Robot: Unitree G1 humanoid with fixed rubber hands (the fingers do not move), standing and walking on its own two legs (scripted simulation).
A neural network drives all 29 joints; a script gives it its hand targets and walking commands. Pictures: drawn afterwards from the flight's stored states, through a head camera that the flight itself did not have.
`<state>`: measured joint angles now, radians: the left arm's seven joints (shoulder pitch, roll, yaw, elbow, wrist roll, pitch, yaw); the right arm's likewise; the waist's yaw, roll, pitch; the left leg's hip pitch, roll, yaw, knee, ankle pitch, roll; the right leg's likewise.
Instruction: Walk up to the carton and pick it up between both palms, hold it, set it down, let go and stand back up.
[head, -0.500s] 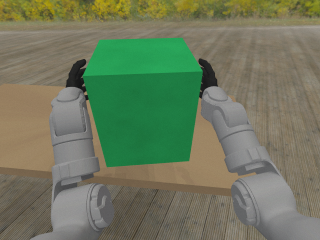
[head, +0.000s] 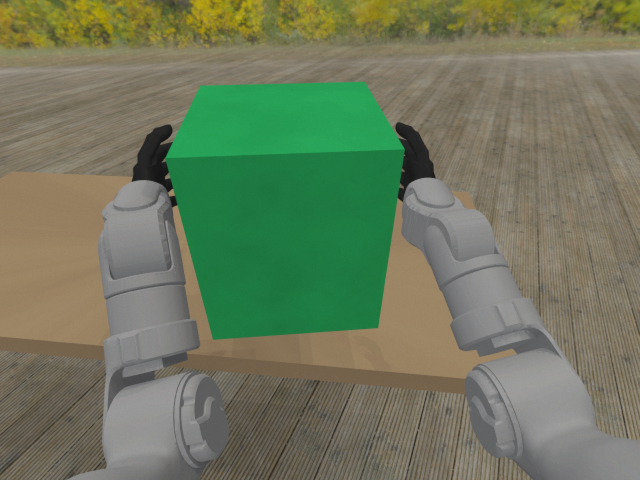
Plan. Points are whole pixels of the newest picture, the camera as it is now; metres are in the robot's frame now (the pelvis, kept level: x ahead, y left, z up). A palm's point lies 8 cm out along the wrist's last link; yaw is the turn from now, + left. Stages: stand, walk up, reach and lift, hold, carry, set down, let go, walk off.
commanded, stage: set down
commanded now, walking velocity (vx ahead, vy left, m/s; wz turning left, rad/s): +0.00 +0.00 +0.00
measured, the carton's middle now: (290, 208) +0.39 +0.01 +0.22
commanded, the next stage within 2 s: none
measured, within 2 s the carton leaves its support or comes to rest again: neither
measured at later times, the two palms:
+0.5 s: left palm (172, 221) +0.39 +0.15 +0.22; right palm (411, 204) +0.37 -0.15 +0.22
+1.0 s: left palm (186, 222) +0.40 +0.14 +0.21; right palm (417, 217) +0.38 -0.16 +0.20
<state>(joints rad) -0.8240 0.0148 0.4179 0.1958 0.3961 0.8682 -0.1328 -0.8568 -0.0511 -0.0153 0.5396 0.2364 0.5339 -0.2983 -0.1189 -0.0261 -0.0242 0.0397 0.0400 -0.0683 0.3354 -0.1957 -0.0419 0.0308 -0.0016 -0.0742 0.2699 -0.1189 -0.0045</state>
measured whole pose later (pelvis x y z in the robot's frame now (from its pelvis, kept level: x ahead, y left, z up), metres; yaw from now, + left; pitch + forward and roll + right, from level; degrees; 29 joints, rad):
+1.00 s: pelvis +0.01 +0.01 +0.00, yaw +1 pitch -10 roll -1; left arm -0.73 -0.06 0.35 0.29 0.39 0.53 -0.06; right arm -0.72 -0.01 -0.16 0.68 0.04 -0.01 -0.17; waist -0.12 -0.07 0.08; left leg 0.06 0.01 -0.05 0.31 -0.20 -0.02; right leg 0.05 -0.03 -0.08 0.26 -0.13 0.02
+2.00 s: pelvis +0.03 +0.01 +0.00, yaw -1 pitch -5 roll -1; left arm -0.79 -0.05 0.35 0.67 0.35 0.31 0.01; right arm -0.75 0.01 -0.38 0.90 -0.11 -0.11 -0.10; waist -0.13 -0.06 0.01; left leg -0.01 0.03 -0.01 0.32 -0.22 -0.02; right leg -0.03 -0.02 -0.07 0.26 -0.14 0.02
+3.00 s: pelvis +0.04 +0.01 +0.00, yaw -3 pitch +2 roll +0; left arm -0.84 -0.07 0.46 0.89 0.36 0.15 0.03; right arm -0.76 0.05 -0.59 0.89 -0.31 -0.10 -0.03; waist -0.13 -0.02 -0.04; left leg -0.13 0.04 0.03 0.30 -0.21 -0.02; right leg -0.19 -0.02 -0.05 0.29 -0.14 0.01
